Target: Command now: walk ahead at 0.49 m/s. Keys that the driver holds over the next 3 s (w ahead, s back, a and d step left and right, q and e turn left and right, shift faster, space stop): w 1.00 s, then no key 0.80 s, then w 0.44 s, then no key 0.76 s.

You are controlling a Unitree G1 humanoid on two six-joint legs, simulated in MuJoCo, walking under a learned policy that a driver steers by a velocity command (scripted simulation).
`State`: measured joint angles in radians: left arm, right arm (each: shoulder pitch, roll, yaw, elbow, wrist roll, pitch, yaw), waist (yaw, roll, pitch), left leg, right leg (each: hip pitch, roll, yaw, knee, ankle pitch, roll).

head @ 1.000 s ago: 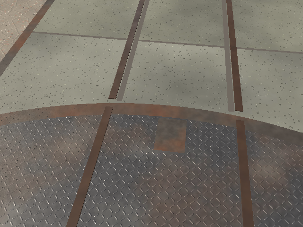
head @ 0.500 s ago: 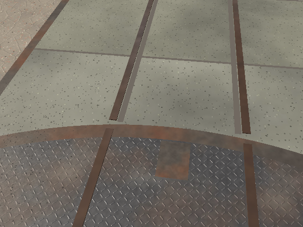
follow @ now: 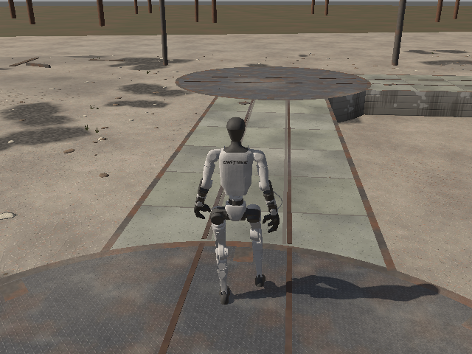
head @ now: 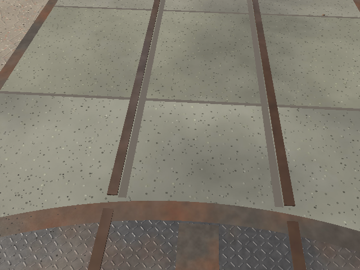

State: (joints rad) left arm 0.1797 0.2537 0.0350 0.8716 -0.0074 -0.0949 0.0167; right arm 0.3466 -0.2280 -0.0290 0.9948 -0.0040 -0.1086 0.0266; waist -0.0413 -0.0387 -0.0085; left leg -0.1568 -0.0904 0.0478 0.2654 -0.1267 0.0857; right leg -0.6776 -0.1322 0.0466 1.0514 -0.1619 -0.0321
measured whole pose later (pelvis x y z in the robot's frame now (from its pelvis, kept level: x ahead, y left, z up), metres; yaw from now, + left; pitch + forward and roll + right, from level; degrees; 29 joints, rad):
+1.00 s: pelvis +0.55 +0.00 -0.01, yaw +1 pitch +1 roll +0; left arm 0.26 0.26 0.06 0.93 -0.02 -0.09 0.01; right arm 0.22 -0.24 -0.05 0.92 0.00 -0.10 0.04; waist -0.01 -0.04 0.02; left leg -0.29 -0.06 0.07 0.40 -0.14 0.08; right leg -0.48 -0.08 0.03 1.16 -0.31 -0.05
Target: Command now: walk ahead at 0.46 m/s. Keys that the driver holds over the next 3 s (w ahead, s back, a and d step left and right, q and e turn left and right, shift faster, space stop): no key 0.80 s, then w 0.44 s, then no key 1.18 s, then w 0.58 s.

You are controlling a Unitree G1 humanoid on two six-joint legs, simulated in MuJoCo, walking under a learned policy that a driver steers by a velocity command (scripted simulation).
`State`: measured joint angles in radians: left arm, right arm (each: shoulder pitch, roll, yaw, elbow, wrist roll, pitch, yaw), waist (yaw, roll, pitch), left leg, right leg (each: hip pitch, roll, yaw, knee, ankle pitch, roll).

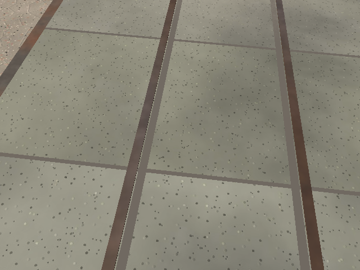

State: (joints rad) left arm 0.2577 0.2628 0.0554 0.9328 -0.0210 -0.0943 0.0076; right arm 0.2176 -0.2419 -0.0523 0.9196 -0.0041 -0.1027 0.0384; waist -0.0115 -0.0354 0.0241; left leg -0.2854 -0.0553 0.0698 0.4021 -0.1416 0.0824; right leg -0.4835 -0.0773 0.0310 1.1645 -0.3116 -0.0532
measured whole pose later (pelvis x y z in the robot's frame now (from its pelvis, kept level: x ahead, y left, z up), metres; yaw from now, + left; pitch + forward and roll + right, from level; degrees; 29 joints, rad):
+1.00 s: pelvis +0.24 -0.02 -0.01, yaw +1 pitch +0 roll +0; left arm 0.21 0.23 0.06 1.05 -0.03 -0.05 0.00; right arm 0.35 -0.21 -0.06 1.09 0.02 -0.06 -0.03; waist -0.03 0.02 0.00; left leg -0.12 0.03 0.01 0.50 -0.38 -0.01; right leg -0.36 0.00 -0.06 0.71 -0.39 -0.08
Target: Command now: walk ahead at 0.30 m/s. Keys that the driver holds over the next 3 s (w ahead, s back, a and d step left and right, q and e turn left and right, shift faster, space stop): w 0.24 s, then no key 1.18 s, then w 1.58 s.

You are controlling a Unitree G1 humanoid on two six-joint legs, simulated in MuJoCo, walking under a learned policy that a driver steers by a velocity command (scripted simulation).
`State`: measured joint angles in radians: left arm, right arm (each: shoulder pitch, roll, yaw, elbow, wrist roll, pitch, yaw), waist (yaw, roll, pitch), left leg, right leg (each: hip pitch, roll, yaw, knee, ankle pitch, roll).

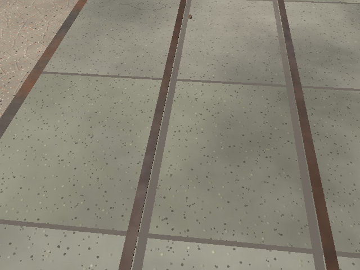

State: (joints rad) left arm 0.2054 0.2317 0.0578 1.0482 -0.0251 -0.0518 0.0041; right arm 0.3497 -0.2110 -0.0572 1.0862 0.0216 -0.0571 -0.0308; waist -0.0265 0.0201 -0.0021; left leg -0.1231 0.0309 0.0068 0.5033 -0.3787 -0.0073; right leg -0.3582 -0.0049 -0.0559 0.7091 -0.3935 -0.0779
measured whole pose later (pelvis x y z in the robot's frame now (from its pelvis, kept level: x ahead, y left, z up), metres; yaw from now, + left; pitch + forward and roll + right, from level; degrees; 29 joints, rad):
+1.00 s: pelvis +0.28 +0.00 +0.00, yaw -1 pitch +0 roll +0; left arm 0.25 0.20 0.04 1.10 0.01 -0.02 0.04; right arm 0.14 -0.21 -0.03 1.02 -0.01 -0.02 -0.03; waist 0.00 0.02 0.01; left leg -0.31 -0.02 0.06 0.46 -0.15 0.04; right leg -0.23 -0.03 -0.01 0.51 -0.28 0.02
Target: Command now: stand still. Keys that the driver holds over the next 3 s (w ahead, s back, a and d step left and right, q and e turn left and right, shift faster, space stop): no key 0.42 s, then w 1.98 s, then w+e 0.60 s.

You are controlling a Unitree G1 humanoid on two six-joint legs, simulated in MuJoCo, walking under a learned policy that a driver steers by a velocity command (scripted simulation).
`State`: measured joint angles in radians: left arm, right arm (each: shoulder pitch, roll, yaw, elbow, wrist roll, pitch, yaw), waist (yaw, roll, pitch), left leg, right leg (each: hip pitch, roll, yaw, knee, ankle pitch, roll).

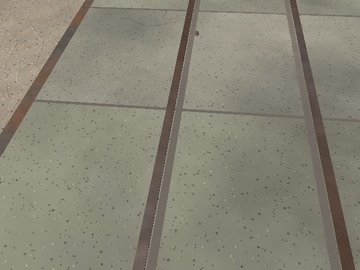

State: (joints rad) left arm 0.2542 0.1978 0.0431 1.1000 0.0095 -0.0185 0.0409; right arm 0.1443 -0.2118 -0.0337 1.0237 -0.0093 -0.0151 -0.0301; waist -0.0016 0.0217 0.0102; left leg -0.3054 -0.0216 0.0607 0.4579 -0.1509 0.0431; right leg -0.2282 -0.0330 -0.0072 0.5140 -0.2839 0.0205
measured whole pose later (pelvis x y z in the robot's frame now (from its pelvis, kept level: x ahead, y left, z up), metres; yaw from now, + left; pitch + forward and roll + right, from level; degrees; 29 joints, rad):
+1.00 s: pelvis +0.19 -0.08 +0.01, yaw +0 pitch +2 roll +1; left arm 0.38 0.19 0.04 1.05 0.00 -0.11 -0.01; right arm 0.18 -0.26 -0.06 1.01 0.03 -0.10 0.00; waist 0.03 0.02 -0.04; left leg -0.55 0.06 0.01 1.11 -0.24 0.06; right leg -0.14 0.02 -0.04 0.39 -0.28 -0.05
